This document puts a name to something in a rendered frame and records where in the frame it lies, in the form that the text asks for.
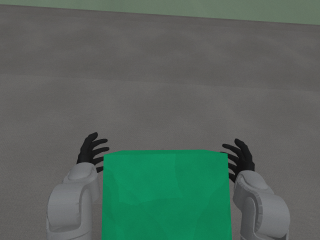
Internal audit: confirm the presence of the right robot forearm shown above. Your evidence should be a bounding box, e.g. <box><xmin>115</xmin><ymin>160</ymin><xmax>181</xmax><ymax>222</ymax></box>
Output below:
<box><xmin>232</xmin><ymin>170</ymin><xmax>291</xmax><ymax>240</ymax></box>

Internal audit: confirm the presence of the carton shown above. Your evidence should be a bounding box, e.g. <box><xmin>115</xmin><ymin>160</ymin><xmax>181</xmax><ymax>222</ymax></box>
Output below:
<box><xmin>101</xmin><ymin>149</ymin><xmax>232</xmax><ymax>240</ymax></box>

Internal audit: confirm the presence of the right robot hand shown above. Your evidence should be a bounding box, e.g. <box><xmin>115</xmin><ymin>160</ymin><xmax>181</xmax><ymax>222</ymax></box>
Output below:
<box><xmin>220</xmin><ymin>138</ymin><xmax>255</xmax><ymax>183</ymax></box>

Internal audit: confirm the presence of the left robot forearm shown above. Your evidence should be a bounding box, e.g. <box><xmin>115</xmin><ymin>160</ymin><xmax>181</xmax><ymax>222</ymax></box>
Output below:
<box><xmin>46</xmin><ymin>162</ymin><xmax>101</xmax><ymax>240</ymax></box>

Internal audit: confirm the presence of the left robot hand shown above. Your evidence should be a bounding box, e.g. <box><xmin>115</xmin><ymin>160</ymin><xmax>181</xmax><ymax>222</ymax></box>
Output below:
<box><xmin>76</xmin><ymin>132</ymin><xmax>110</xmax><ymax>173</ymax></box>

